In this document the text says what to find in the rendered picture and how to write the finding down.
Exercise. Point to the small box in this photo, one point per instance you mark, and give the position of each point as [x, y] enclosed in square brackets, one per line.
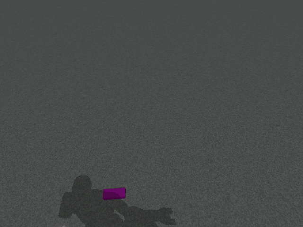
[116, 193]

